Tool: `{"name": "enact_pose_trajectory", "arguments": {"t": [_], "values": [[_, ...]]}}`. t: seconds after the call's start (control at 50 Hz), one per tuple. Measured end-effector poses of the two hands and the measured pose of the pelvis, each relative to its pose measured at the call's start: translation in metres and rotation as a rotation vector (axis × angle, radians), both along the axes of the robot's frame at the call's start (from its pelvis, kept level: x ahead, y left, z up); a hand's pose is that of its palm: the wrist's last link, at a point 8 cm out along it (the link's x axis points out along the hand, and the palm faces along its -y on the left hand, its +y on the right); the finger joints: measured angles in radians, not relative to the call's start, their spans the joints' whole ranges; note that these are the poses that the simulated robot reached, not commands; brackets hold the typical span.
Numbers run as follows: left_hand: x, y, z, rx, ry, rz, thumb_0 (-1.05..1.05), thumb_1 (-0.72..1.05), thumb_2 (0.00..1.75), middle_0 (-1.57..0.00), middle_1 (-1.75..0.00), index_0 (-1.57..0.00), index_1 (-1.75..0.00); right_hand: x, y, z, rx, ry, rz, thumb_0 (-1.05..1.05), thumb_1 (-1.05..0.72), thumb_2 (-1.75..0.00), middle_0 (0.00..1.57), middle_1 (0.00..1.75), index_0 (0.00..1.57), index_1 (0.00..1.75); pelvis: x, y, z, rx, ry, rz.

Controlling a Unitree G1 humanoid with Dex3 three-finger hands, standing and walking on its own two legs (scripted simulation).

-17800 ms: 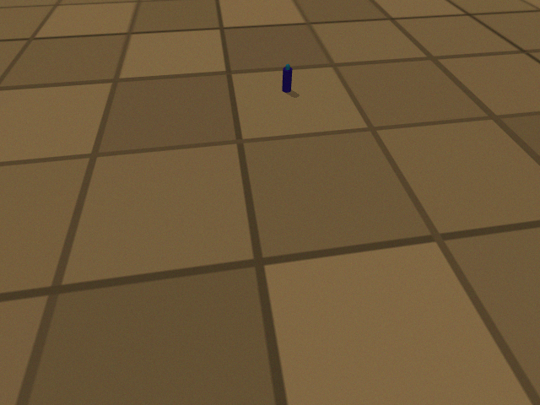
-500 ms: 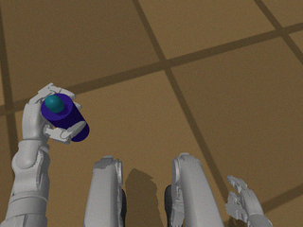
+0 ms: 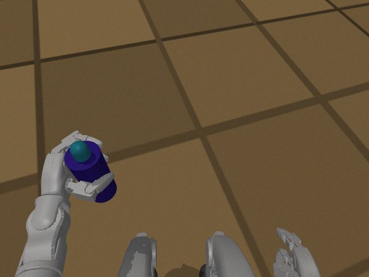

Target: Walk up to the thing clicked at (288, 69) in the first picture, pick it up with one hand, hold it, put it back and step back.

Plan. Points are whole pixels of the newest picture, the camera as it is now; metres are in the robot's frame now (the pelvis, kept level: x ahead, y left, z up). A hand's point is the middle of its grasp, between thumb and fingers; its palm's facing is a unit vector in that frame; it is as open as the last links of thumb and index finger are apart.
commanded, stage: lift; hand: left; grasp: from the side
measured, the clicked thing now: (92, 170) +0.34 +0.19 +0.01
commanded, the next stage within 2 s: hold in 0.98 s
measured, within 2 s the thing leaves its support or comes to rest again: neither
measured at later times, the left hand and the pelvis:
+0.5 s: hand (85, 146) +0.35 +0.18 +0.09, palm faces +0.01 -1.00 -0.03, open 9.1 cm; pelvis +0.02 +0.00 +0.07, yaw +1 degrees
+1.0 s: hand (87, 131) +0.36 +0.17 +0.12, palm faces -0.01 -1.00 -0.01, open 9.1 cm; pelvis +0.04 -0.01 +0.10, yaw +1 degrees
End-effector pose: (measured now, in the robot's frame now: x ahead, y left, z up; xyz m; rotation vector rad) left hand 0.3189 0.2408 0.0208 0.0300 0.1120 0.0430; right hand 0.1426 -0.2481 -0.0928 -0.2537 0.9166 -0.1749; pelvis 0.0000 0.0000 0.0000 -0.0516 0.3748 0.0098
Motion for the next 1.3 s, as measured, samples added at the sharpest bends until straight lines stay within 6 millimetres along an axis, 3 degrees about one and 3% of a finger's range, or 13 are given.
{"name": "enact_pose_trajectory", "arguments": {"t": [0.22, 0.46, 1.04, 1.3], "values": [[-0.005, -0.003, 0.037, -0.005, 0.01, -0.019, -0.01, -0.3, 1.11, -0.76, -1.11, -0.77, -1.14, -0.002, 0.003, 0.034, 0.005, 0.011, 0.008, 0.01, -0.89, -0.9, 0.2, 0.3, 0.2, 0.3, 0.008, 0.001, 0.037, 0.01, -0.067, 0.005], [0.009, -0.007, 0.074, 0.008, -0.013, -0.031, -0.01, -0.3, 1.11, -0.75, -1.12, -0.76, -1.15, 0.003, 0.008, 0.059, 0.02, 0.018, 0.013, 0.01, -0.9, -0.9, 0.2, 0.3, 0.2, 0.3, 0.02, -0.001, 0.065, 0.02, -0.125, 0.005], [0.023, -0.019, 0.108, -0.028, -0.017, -0.049, -0.01, -0.29, 1.11, -0.74, -1.14, -0.75, -1.17, 0.013, -0.002, 0.095, 0.0, 0.021, -0.004, 0.01, -0.89, -0.9, 0.2, 0.3, 0.2, 0.3, 0.039, -0.006, 0.099, 0.032, -0.216, 0.003], [0.016, -0.022, 0.112, -0.023, -0.014, -0.053, -0.01, -0.3, 1.11, -0.75, -1.12, -0.76, -1.15, 0.01, -0.001, 0.101, 0.004, 0.02, -0.006, 0.01, -0.9, -0.9, 0.2, 0.3, 0.2, 0.3, 0.038, -0.004, 0.105, 0.035, -0.245, -0.001]]}}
